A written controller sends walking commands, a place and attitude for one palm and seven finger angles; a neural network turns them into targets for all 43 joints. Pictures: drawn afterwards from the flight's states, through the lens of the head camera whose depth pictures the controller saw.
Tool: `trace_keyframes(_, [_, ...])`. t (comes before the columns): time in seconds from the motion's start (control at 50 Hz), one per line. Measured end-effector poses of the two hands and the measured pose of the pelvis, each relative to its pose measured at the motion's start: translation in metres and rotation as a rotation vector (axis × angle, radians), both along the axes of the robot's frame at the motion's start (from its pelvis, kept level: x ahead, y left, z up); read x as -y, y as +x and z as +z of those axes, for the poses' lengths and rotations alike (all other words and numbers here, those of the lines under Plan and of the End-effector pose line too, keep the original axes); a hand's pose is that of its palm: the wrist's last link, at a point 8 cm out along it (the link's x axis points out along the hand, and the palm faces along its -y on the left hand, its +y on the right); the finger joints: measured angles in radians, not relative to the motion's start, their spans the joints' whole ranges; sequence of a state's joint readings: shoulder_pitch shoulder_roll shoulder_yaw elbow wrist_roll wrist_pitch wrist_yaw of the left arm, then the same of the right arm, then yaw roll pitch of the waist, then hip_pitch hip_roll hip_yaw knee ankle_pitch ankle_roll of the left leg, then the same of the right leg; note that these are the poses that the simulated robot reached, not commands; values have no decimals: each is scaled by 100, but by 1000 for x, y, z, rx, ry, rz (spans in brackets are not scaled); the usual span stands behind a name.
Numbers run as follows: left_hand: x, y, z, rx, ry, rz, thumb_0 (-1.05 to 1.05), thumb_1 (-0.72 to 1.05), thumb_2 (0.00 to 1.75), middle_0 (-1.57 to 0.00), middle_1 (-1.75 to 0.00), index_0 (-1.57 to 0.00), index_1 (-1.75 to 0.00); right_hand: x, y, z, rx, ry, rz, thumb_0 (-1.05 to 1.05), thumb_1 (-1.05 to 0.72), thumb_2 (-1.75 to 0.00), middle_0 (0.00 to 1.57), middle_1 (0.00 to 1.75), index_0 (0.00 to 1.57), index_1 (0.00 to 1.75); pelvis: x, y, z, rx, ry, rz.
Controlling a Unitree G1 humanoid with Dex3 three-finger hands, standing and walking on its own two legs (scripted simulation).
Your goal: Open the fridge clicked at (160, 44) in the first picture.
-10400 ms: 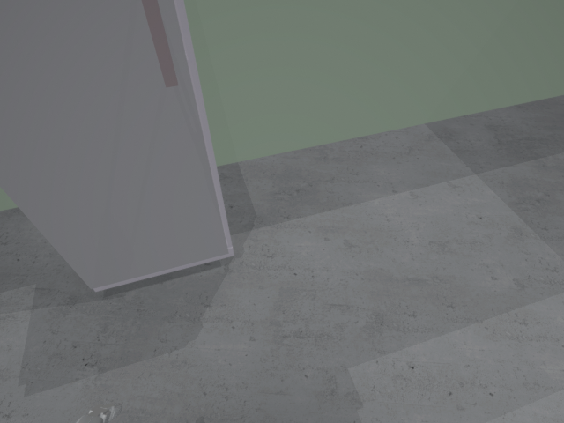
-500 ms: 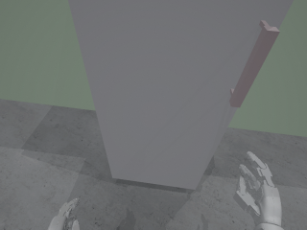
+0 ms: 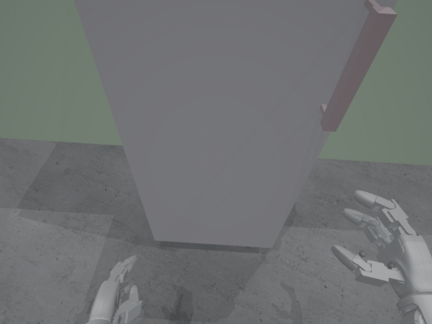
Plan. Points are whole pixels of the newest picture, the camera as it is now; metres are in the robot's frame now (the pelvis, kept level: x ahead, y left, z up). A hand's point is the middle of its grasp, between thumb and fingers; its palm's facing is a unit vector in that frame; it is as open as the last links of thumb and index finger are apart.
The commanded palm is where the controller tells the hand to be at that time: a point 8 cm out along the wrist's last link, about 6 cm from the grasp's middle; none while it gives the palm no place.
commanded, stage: raise the hand to about handle height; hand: right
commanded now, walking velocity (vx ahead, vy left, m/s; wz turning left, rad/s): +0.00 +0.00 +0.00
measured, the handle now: (346, 71) +0.50 -0.21 +0.23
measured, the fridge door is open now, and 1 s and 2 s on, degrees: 0 0 0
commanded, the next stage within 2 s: move the hooked fingers beside the handle in 1.36 s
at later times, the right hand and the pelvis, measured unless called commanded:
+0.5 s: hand out of the picture +0.27 -0.29 +0.18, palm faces +0.10 +0.99 -0.08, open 13.4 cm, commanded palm +0.23 -0.33 +0.20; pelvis +0.02 -0.03 +0.02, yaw +0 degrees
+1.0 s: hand out of the picture +0.29 -0.32 +0.26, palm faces +0.11 +0.99 -0.10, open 14.0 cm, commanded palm +0.24 -0.35 +0.26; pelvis +0.00 -0.03 +0.03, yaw +0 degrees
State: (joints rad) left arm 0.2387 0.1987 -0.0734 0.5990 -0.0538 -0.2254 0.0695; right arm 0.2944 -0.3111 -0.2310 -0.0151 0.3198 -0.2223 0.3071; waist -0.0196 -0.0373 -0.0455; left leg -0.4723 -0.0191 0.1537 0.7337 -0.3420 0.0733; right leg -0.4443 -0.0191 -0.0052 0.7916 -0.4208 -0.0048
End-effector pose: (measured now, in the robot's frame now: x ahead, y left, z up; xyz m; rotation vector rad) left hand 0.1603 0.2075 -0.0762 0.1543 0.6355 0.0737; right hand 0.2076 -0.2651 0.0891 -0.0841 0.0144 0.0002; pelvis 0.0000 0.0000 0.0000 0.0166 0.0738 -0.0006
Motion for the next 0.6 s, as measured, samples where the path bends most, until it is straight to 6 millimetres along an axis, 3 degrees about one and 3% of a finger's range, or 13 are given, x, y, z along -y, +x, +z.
trace_keyframes(0.14, [-13, -19, 8, -12, 32, 54, 1, 90, 90, -21, -30, -20, -30, 25, 10, 31, 54, 6, -84, 0, -7, -55, 26, 84, 26, 83, 10, 11, 11, 16, -5, 23])
trace_keyframes(0.28, [-19, -1, 26, 39, 103, 46, 1, 90, 90, -20, -30, -20, -30, 41, 16, 45, 60, 4, -73, 0, 9, -48, 27, 94, 27, 94, 21, 14, 16, 53, 1, 14])
trace_keyframes(0.46, [13, 41, 54, 173, 75, -14, 1, 90, 90, -20, -30, -20, -30, 67, 31, 89, 133, 0, -87, -1, 30, -39, 29, 108, 28, 107, 30, 17, 23, 107, 4, 8])
trace_keyframes(0.6, [42, 56, 60, 188, 25, -71, 1, 90, 90, -20, -30, -20, -30, 83, 37, 116, 124, -10, -102, -1, 44, -33, 30, 116, 29, 116, 35, 15, 27, 129, 4, 2])
